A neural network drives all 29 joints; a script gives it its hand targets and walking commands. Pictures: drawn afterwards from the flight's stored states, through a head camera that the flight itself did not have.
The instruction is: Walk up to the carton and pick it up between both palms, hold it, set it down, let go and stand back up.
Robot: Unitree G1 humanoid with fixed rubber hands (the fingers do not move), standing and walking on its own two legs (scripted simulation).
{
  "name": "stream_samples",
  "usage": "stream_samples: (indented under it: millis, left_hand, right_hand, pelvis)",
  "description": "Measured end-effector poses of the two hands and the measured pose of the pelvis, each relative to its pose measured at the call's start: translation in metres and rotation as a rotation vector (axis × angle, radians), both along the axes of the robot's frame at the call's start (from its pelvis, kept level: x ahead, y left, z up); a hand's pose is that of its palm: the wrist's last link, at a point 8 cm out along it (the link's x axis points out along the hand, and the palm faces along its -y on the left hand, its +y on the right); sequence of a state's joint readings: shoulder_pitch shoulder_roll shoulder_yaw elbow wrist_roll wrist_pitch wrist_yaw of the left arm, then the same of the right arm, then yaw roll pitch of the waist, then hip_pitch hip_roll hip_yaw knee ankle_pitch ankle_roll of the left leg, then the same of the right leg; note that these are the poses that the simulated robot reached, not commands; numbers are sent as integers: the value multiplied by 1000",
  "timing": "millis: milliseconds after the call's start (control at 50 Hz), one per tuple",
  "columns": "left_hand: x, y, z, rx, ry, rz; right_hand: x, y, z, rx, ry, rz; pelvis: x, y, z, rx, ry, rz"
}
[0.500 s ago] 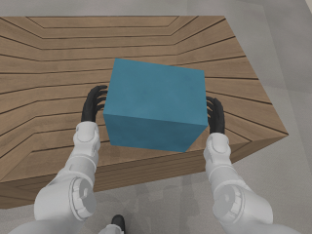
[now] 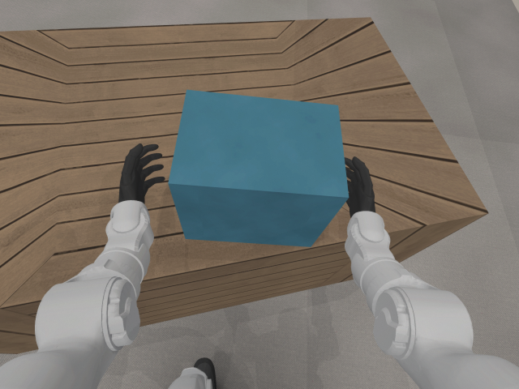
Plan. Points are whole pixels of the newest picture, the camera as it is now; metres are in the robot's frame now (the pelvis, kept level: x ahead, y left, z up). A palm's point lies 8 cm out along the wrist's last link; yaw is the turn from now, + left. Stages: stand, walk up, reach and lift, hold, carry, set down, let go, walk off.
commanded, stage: set down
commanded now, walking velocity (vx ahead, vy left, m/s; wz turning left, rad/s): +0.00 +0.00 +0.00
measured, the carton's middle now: (255, 177) +0.47 +0.01 -0.05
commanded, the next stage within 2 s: none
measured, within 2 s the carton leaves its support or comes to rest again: neither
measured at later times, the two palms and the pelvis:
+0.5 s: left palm (121, 213) +0.36 +0.22 -0.01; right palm (374, 231) +0.35 -0.18 -0.01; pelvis -0.03 +0.00 +0.00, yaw +1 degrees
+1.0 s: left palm (93, 266) +0.28 +0.24 -0.01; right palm (394, 279) +0.28 -0.19 +0.00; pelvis -0.05 +0.00 +0.00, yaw +2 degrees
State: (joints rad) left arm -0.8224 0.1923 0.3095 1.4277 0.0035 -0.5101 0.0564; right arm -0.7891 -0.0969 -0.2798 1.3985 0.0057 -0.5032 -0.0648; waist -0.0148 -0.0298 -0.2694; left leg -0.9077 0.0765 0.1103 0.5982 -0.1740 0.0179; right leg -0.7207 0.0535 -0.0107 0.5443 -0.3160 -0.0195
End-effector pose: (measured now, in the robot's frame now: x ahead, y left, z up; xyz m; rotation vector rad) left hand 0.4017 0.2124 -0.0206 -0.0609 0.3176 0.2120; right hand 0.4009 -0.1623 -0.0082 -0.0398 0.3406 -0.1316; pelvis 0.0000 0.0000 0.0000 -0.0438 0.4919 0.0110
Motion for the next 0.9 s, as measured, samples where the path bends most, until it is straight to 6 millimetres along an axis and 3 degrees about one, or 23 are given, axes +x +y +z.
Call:
stream_samples:
  millis: [140,300,440,720,900]
  left_hand:
    - [-11,6,-8,2,48,-27]
    - [-17,8,5,16,-12,-46]
    - [-29,8,12,37,-24,-78]
    - [-79,23,0,41,-13,-63]
    - [-111,28,8,65,-63,-64]
  right_hand:
    - [-10,-6,-2,-31,13,12]
    - [-16,-6,13,-50,-76,34]
    - [-37,-14,5,-48,-29,8]
    - [-69,-14,14,-57,-94,20]
    - [-110,-27,5,-33,-56,-26]
  pelvis:
    - [-3,2,-1,-3,-7,-1]
    - [-12,3,0,-6,-22,3]
    - [-23,4,-1,-17,-40,17]
    - [-39,5,1,-23,-97,28]
    - [-46,4,3,-20,-171,34]
